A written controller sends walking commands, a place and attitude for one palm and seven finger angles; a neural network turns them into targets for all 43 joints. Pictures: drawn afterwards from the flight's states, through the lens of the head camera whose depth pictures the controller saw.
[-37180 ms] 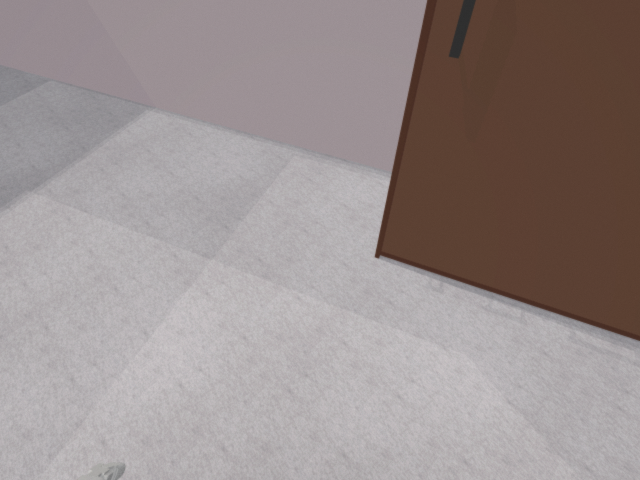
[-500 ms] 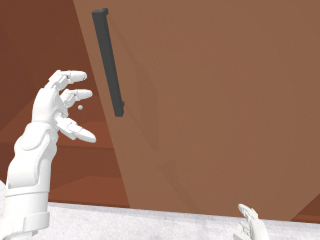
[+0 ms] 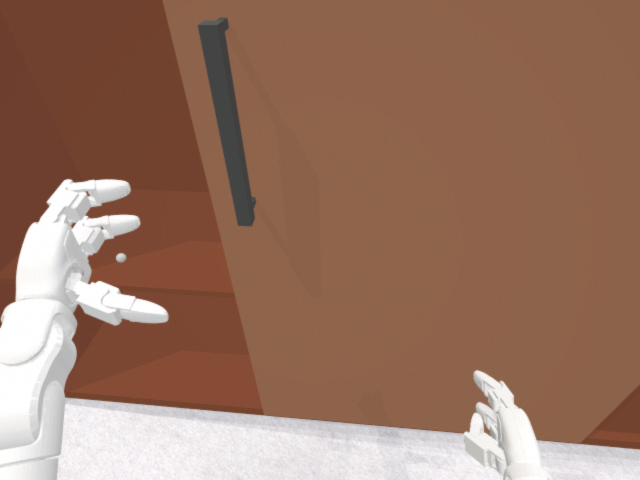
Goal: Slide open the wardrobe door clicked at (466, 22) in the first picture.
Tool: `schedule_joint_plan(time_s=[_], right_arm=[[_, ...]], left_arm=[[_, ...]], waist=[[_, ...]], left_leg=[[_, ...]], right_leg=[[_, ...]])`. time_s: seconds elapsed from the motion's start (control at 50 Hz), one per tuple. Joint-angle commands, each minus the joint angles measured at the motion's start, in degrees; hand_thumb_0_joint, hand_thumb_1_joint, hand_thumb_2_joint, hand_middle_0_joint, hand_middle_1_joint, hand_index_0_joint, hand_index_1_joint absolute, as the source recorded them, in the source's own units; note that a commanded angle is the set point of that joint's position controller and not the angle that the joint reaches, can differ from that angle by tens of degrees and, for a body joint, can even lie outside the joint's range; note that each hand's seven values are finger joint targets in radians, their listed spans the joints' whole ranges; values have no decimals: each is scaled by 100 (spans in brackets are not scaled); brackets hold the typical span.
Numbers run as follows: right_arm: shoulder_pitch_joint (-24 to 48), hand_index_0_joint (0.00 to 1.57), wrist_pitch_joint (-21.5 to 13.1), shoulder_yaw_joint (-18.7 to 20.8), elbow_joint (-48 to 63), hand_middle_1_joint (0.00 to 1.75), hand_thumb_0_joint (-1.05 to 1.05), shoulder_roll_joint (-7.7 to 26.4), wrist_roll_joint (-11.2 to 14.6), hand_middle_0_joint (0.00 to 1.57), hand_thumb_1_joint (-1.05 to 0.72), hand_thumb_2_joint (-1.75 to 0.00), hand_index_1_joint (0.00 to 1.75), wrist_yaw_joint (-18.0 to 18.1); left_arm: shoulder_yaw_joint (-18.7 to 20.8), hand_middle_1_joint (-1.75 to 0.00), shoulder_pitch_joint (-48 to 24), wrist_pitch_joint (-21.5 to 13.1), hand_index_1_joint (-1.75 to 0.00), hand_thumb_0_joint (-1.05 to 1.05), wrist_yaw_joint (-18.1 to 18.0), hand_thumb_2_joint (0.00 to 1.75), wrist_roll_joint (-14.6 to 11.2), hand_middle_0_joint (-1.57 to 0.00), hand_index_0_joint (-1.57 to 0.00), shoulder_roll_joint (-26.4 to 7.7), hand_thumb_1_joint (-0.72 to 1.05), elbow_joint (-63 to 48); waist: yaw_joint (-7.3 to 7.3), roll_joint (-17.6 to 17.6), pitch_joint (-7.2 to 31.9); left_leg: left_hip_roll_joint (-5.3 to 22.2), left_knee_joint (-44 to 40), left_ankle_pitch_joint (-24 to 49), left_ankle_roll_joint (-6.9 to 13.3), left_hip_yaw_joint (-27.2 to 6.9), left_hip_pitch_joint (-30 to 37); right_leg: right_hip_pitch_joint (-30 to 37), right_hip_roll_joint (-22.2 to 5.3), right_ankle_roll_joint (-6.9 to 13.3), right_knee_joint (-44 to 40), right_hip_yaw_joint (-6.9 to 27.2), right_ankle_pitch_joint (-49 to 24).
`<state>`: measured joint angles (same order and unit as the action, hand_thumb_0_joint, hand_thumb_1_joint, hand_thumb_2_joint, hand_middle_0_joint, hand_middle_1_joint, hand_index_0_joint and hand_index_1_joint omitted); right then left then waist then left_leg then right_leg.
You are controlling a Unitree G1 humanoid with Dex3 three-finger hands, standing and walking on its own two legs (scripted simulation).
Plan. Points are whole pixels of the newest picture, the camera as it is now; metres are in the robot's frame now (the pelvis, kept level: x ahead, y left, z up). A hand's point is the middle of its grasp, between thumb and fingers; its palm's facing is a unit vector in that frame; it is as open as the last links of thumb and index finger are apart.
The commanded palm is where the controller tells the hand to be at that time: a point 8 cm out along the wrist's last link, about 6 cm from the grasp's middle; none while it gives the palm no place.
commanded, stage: draw the hand back to the body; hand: left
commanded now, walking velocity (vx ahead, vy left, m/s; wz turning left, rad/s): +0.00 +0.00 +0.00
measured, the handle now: (235, 133) +0.50 +0.19 +0.23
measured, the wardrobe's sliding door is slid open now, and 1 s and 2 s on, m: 0.70 0.70 0.70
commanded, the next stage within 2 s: step back with the hand held close in 1.00 s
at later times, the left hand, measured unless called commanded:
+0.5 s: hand (85, 298) +0.23 +0.28 +0.17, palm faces +0.45 -0.84 -0.31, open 10.0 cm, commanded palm +0.18 +0.32 +0.18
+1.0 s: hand (69, 322) +0.20 +0.29 +0.17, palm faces +0.50 -0.81 -0.31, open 7.5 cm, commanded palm +0.16 +0.32 +0.17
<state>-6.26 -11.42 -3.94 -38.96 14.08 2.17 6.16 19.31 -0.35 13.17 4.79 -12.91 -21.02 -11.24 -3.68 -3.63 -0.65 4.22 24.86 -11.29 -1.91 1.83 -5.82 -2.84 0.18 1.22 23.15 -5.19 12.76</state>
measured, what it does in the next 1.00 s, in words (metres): stands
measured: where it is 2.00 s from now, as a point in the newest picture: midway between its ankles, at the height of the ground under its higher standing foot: outside the picture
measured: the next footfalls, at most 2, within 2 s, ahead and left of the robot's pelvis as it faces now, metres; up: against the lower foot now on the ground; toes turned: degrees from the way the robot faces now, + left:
none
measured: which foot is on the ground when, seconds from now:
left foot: down 0.00-1.00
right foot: down 0.00-1.00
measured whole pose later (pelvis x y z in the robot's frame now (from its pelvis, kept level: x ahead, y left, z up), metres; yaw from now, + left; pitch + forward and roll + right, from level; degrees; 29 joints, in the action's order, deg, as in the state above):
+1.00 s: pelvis +0.01 +0.02 +0.00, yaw -1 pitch -8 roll -1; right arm -9.5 -9.5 -1.4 -40.6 11.6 -1.1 4.0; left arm 19.0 24.2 -5.3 -8.1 -4.2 -18.3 -21.5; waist -4.5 -2.6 -2.9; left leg 2.9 22.6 -11.4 -0.6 3.4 -3.4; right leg -0.3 -1.1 -0.4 19.7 -3.7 11.6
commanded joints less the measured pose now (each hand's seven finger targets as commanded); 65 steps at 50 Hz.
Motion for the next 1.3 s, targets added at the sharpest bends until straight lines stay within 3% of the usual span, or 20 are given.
schedule_joint_plan(time_s=[0.0, 0.02, 0.08, 0.18, 0.22, 0.28, 0.34, 0.4, 0.6, 0.66, 0.74, 0.86, 0.92, 1.06, 1.1, 1.12, 1.14, 1.18, 1.24, 1.28], right_arm=[[642, 20, -323, 393, 760, 30, 0, 543, -185, 20, -90, -90, 30, -109], [650, 20, -327, 417, 795, 30, 0, 535, -202, 20, -90, -90, 30, -120], [597, 20, -331, 440, 717, 30, 0, 491, -230, 20, -90, -90, 30, -97], [568, 20, -337, 489, 604, 30, 0, 521, -265, 20, -90, -90, 30, -82], [564, 20, -332, 512, 593, 30, 0, 529, -286, 20, -90, -90, 30, -84], [569, 20, -293, 530, 613, 30, 0, 525, -284, 20, -90, -90, 30, -122], [516, 20, -252, 566, 643, 30, 0, 521, -287, 20, -90, -90, 30, -153], [504, 20, -201, 584, 662, 30, 0, 523, -284, 20, -90, -90, 30, -181], [428, 20, -118, 609, 770, 30, 0, 509, -275, 20, -90, -90, 30, -178], [453, 20, -112, 591, 767, 30, 0, 495, -273, 20, -90, -90, 30, -147], [479, 20, -139, 566, 743, 30, 0, 486, -279, 20, -90, -90, 30, -114], [492, 20, -149, 541, 744, 30, 0, 461, -299, 20, -90, -90, 30, -120], [510, 20, -159, 540, 759, 30, 0, 435, -295, 20, -90, -90, 30, -123], [509, 20, -169, 571, 761, 30, 0, 448, -288, 20, -90, -90, 30, -108], [520, 20, -186, 584, 745, 30, 0, 465, -277, 20, -90, -90, 30, -102], [427, 20, 5, 497, 944, 30, 0, 555, -241, 20, -90, -90, 30, -122], [362, 20, 120, 483, 871, 30, 0, 440, -241, 20, -90, -90, 30, -142], [269, 20, 231, 517, 994, 30, 0, 433, -227, 20, -90, -90, 30, -137], [230, 20, 297, 562, 1173, 30, 0, 472, -225, 20, -90, -90, 30, -67], [217, 20, 370, 594, 1266, 30, 0, 524, -209, 20, -90, -90, 30, -37]], left_arm=[[534, -94, -429, -1541, -94, 0, -942, 37, 498, -24, -24, -1060, -19, -1434], [551, -92, -511, -1712, -92, 0, -1016, 39, 557, -24, -24, -1099, -15, -1680], [314, -85, -528, -2014, -85, 0, -1182, 44, 723, -23, -23, -881, -4, -1719], [274, -75, -110, -2243, -75, 0, -1321, 53, 861, -23, -23, -821, 14, -1871], [340, -70, 304, -2279, -70, 0, -1335, 57, 877, -22, -22, -820, 21, -1807], [406, -64, 662, -2328, -64, 0, -1329, 62, 878, -22, -22, -832, 32, -1996], [525, -58, 1176, -2336, -58, 0, -1318, 67, 864, -22, -22, -840, 43, -2078], [608, -51, 1556, -2301, -51, 0, -1292, 73, 862, -21, -21, -854, 54, -2045], [651, -30, 2079, -2236, -30, 0, -1301, 90, 870, -20, -20, -832, 90, -2360], [520, -30, 1727, -2218, -30, 0, -1325, 90, 874, -20, -20, -770, 90, -2369], [465, -30, 1595, -2205, -30, 0, -1353, 90, 906, -20, -20, -728, 90, -2344], [539, -30, 1753, -2223, -30, 0, -1354, 90, 887, -20, -20, -759, 90, -2250], [568, -30, 1844, -2231, -30, 0, -1340, 90, 886, -20, -20, -760, 90, -2233], [620, -30, 1900, -2268, -30, 0, -1325, 90, 866, -20, -20, -807, 90, -2146], [688, -30, 1798, -2290, -30, 0, -1334, 90, 891, -20, -20, -903, 90, -2239], [974, -30, 1683, -2408, -30, 0, -1315, 90, 922, -20, -20, -1178, 90, -2369], [732, -30, 2079, -2390, -30, 0, -1277, 90, 967, -20, -20, -873, 90, -2113], [696, -30, 2309, -2422, -30, 0, -1316, 90, 1004, -20, -20, -889, 90, -2358], [864, -30, 2712, -2451, -30, 0, -1395, 90, 1005, -20, -20, -1018, 90, -2622], [989, -30, 2878, -2452, -30, 0, -1438, 90, 989, -20, -20, -1105, 90, -2697]], waist=[[-21, 413, 209], [-18, 238, 440], [31, -172, 424], [19, -231, 443], [-11, 91, 369], [-55, -114, 372], [-78, -63, 410], [-77, -46, 186], [-44, -200, 180], [18, 1, 61], [14, -198, 36], [-35, -43, 33], [-53, -179, 34], [-49, 98, -42], [-46, -125, 22], [270, 119, -459], [291, 481, -181], [299, 423, 397], [267, -45, 968], [245, -25, 1027]], left_leg=[[-354, -442, -145, 274, 172, 165], [-341, -455, -81, 279, 192, 272], [-348, -550, 73, 273, 232, 421], [-331, -660, 297, 238, 141, 469], [-295, -685, 450, 247, 101, 420], [-297, -684, 657, 217, 75, 357], [-261, -666, 916, 196, 78, 330], [-244, -659, 945, 179, 88, 231], [-236, -592, 965, 178, 117, 257], [-248, -621, 682, 198, 91, 229], [-269, -650, 534, 199, 81, 272], [-284, -678, 454, 200, 44, 218], [-294, -674, 426, 199, 81, 215], [-295, -616, 355, 233, 123, 204], [-301, -616, 340, 220, 125, 260], [-121, -210, 237, 294, 9, -345], [-134, 74, 165, 288, -14, -351], [-149, 457, 369, 272, 28, -312], [-29, 491, 1254, 266, 3, -208], [63, 466, 1646, 268, -76, -343]], right_leg=[[-512, -70, -116, -960, 379, 457], [-403, -68, -102, -911, 387, 338], [-318, -12, -73, -879, 358, 48], [-116, 28, -39, -793, 282, -205], [-54, 39, -45, -743, 235, -362], [51, 45, -19, -657, 241, -565], [138, 41, -23, -584, 230, -807], [54, 49, -29, -604, 224, -821], [-17, 43, -33, -617, 249, -844], [-127, 50, -51, -693, 247, -588], [-141, 42, -36, -733, 245, -436], [-68, 41, -30, -757, 238, -365], [-55, 24, -34, -771, 257, -356], [-138, 12, -65, -836, 290, -273], [-124, 19, -52, -838, 302, -240], [-1079, -333, -74, -971, 731, -610], [-1166, -590, -41, -921, 768, -633], [-1166, -856, 62, -663, 887, -932], [-1035, -801, 18, -78, 689, -1559], [-1023, -672, -33, 145, 610, -1624]])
